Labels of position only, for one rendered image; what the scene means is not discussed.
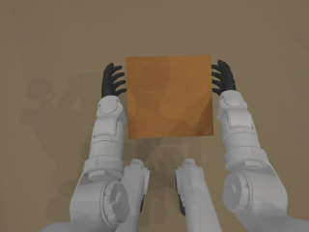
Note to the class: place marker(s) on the robot right forearm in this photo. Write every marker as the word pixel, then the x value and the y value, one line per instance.
pixel 242 147

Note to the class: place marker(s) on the carton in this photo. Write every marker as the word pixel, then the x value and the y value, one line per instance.
pixel 169 96

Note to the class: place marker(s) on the robot left forearm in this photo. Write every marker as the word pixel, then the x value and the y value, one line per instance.
pixel 105 160

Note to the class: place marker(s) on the robot left upper arm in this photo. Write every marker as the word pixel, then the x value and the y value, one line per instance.
pixel 96 207

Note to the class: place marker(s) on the robot right upper arm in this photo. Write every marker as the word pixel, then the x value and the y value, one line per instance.
pixel 260 202

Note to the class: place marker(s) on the left robot hand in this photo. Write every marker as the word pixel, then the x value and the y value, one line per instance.
pixel 108 87

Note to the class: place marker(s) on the robot right thigh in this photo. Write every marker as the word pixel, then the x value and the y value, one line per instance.
pixel 200 214

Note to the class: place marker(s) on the right robot hand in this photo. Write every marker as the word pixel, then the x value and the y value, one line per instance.
pixel 226 78

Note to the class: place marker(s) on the robot right shin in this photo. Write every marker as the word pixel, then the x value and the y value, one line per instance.
pixel 190 161

